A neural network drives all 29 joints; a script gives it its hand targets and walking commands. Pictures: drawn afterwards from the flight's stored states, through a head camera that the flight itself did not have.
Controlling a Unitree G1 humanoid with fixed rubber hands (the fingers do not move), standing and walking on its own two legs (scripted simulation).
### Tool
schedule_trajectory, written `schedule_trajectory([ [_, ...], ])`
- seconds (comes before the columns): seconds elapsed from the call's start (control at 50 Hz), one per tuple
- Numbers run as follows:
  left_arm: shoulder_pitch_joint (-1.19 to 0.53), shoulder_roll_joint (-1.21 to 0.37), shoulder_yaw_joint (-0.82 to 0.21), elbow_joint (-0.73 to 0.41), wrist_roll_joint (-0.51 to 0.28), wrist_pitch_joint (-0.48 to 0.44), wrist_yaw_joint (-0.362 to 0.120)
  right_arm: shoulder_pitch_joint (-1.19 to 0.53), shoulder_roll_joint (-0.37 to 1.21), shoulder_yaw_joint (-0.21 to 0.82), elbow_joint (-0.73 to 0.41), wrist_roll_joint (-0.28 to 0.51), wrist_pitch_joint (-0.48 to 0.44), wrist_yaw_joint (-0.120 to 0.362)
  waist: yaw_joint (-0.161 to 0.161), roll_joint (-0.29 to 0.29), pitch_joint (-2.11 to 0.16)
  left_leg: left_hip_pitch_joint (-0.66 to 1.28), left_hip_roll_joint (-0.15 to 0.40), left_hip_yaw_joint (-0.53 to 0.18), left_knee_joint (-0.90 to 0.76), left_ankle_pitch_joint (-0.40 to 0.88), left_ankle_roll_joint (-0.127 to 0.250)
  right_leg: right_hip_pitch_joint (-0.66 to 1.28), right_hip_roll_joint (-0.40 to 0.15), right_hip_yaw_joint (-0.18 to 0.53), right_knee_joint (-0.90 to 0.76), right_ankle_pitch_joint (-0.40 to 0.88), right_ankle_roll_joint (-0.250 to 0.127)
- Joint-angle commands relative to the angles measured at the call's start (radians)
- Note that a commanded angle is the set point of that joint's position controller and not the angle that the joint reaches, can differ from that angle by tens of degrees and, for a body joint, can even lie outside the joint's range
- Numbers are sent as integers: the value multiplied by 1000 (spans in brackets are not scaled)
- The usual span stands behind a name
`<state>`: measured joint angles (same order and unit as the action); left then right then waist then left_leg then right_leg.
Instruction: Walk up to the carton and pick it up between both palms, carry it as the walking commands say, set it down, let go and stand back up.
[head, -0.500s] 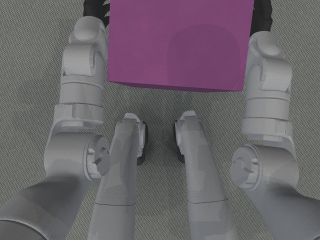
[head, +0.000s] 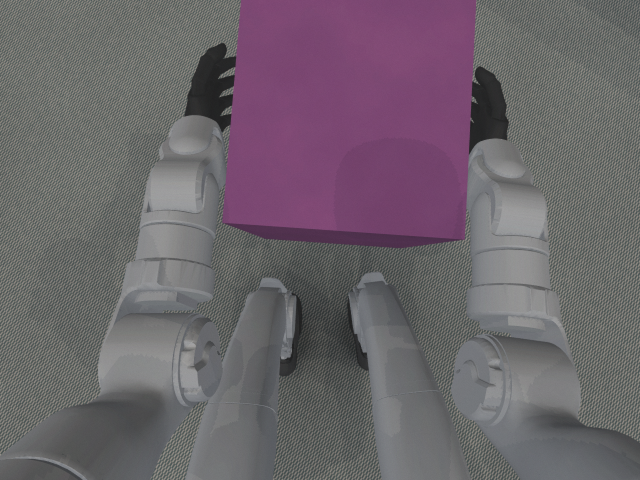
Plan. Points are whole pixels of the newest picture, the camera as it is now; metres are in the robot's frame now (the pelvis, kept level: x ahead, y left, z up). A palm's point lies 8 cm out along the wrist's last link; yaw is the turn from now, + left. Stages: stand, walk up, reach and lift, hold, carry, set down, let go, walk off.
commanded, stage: reach and lift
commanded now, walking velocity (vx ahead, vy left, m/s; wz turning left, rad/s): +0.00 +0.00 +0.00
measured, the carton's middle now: (344, 122) +0.49 -0.05 -0.10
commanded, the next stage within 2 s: none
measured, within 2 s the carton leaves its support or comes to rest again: neither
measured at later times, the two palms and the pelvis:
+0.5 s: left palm (161, 94) +0.46 +0.12 +0.05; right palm (518, 120) +0.42 -0.19 +0.05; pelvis +0.10 -0.01 +0.08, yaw +0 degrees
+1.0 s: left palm (128, 104) +0.42 +0.12 +0.12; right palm (570, 143) +0.38 -0.19 +0.11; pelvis +0.11 +0.00 +0.11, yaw -1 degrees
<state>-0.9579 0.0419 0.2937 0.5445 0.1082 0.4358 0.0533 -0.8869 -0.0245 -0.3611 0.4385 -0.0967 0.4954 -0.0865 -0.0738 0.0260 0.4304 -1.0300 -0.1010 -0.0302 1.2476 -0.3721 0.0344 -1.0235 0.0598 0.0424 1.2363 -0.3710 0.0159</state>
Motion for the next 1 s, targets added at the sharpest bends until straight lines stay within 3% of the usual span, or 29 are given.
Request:
schedule_trajectory([
  [0.0, -736, -1163, -619, -72, -179, -35, -239, -811, 1056, 603, -58, 155, -74, 304, -54, 27, -1828, 620, -10, -134, -283, -80, -22, 356, 66, 6, -241, -17, -48],
  [0.02, -734, -1147, -596, -53, -164, -37, -237, -821, 1056, 607, -34, 156, -74, 312, -21, 27, -1791, 618, -12, -124, -273, -15, -25, 327, 63, 3, -242, 7, -41],
  [0.08, -539, -1213, -437, 191, -70, -12, -237, -725, 1041, 483, 113, 85, -64, 335, -24, 65, -1414, 536, 3, -136, -348, -106, -19, 206, 53, -7, -281, -68, -50],
  [0.1, -520, -1202, -358, 246, -29, -12, -237, -694, 1061, 420, 182, 46, -55, 346, 9, 32, -1256, 481, 6, -136, -375, -143, -4, 166, 43, 2, -309, -111, -54],
  [0.14, -359, -1225, -216, 373, 42, 0, -244, -640, 1051, 350, 213, -14, -48, 349, 19, 7, -1019, 385, -2, -104, -427, -167, 5, 185, 48, -6, -349, -155, -44],
  [0.16, -320, -1224, -170, 395, 66, 0, -255, -611, 1077, 352, 190, -38, -43, 349, 25, -48, -982, 365, -10, -76, -425, -141, 11, 240, 42, -3, -387, -143, -38],
  [0.18, -277, -1184, -148, 404, 81, -2, -264, -606, 1144, 398, 167, -12, -42, 343, 82, -83, -1021, 394, -7, -62, -429, -42, 29, 306, 30, 10, -407, -83, -21],
  [0.2, -272, -1156, -160, 337, 63, -11, -273, -520, 1127, 372, 179, -27, -29, 338, 29, -73, -982, 407, -5, -57, -427, 21, 31, 366, 21, 21, -438, -17, -19],
  [0.26, -294, -1115, -215, 253, 49, -33, -297, -395, 1193, 380, 212, -36, -30, 337, 54, -100, -995, 437, -2, -42, -438, 93, 24, 451, 16, 36, -468, 65, -10],
  [0.28, -285, -1127, -280, 189, 38, -41, -297, -367, 1195, 384, 191, -20, -46, 332, 22, -66, -1062, 536, 3, -67, -463, 220, 20, 495, 22, 30, -467, 196, -11],
  [0.32, -227, -1147, -327, 176, 28, -44, -297, -265, 1186, 391, 184, -31, -55, 323, 13, -51, -990, 599, 14, -84, -480, 276, 9, 474, 24, 28, -488, 236, -22],
  [0.34, -229, -1144, -361, 119, 15, -63, -295, -220, 1182, 382, 171, -51, -64, 316, -17, -40, -982, 547, 11, -73, -477, 304, 1, 526, 35, 36, -483, 303, -25],
  [0.36, -178, -1178, -410, 97, 4, -56, -298, -201, 1198, 456, 103, -29, -67, 312, -1, -64, -1052, 631, -1, -68, -498, 405, -7, 605, 41, 36, -514, 390, -19],
  [0.38, -176, -1149, -397, 99, 4, -60, -292, -169, 1213, 442, 158, -24, -63, 299, -7, -50, -997, 581, 0, -72, -500, 363, 1, 618, 32, 53, -515, 381, -14],
  [0.42, -72, -1216, -503, 57, -35, -84, -290, -183, 1194, 553, -28, 26, -107, 302, -6, -62, -1194, 672, -4, -84, -503, 550, -8, 738, 40, 57, -502, 588, -12],
  [0.48, -97, -1188, -622, -110, -90, -103, -271, -156, 1173, 649, -126, 90, -132, 289, -6, -9, -1280, 724, -5, -97, -508, 666, -15, 809, 32, 90, -498, 735, -3],
  [0.52, -69, -1195, -738, -256, -135, -112, -259, -119, 1167, 734, -250, 118, -132, 280, -21, -25, -1450, 799, -12, -104, -524, 774, -26, 925, 39, 99, -515, 852, -7],
  [0.54, -58, -1192, -747, -263, -137, -105, -253, -84, 1128, 725, -235, 103, -130, 271, -21, 19, -1416, 771, -7, -111, -538, 757, -30, 920, 28, 110, -513, 833, -14],
  [0.58, -29, -1208, -805, -314, -157, -92, -243, -28, 1102, 741, -265, 101, -123, 267, -46, 26, -1402, 845, 8, -118, -557, 758, -39, 865, 47, 91, -545, 748, -11],
  [0.6, 93, -1192, -752, -177, -103, -64, -238, 20, 1080, 683, -199, 58, -102, 265, -32, 36, -1259, 863, 23, -139, -581, 767, -37, 752, 48, 75, -566, 686, -11],
  [0.64, 175, -1141, -644, -90, -62, -39, -237, 77, 1070, 667, -135, 44, -69, 266, 11, -9, -1041, 790, 20, -118, -628, 586, -26, 745, 26, 81, -623, 596, -16],
  [0.66, 181, -1143, -646, -101, -63, -28, -238, 88, 1083, 656, -114, 36, -53, 269, 1, -24, -998, 801, 30, -122, -651, 545, -19, 762, 33, 74, -639, 528, -18],
  [0.68, 258, -1137, -578, -25, -17, -16, -246, 77, 1101, 661, -121, 33, -37, 281, 42, -44, -940, 781, 17, -113, -668, 508, -11, 779, 24, 76, -667, 516, -11],
  [0.7, 260, -1111, -520, 44, 13, 0, -240, 103, 1082, 623, -52, 11, -21, 286, 53, -48, -822, 785, 29, -123, -687, 428, -4, 700, 26, 69, -669, 404, -21],
  [0.78, 213, -1140, -517, -15, 3, 36, -241, 113, 1096, 618, -25, 26, 15, 309, 57, 15, -759, 858, 48, -129, -738, 409, -10, 765, 26, 79, -712, 341, -36],
  [0.86, 84, -1174, -579, -111, -53, 47, -258, -88, 1107, 687, -171, 87, 14, 316, 36, -30, -803, 862, 41, -107, -750, 334, -6, 831, 29, 64, -735, 307, -29],
  [0.9, -11, -1201, -620, -166, -98, 46, -263, -193, 1120, 742, -258, 135, 6, 310, 36, 0, -837, 856, 41, -109, -730, 327, -9, 835, 22, 61, -722, 309, -35],
  [0.92, -71, -1165, -642, -201, -117, 50, -266, -170, 1120, 675, -183, 112, 23, 308, 10, -5, -789, 854, 56, -114, -739, 322, -11, 784, 19, 57, -728, 288, -40],
  [0.98, -96, -1201, -681, -224, -156, 69, -273, -237, 1128, 756, -282, 132, 36, 291, 6, -49, -900, 902, 47, -98, -742, 274, -19, 859, 8, 60, -741, 278, -35],
])
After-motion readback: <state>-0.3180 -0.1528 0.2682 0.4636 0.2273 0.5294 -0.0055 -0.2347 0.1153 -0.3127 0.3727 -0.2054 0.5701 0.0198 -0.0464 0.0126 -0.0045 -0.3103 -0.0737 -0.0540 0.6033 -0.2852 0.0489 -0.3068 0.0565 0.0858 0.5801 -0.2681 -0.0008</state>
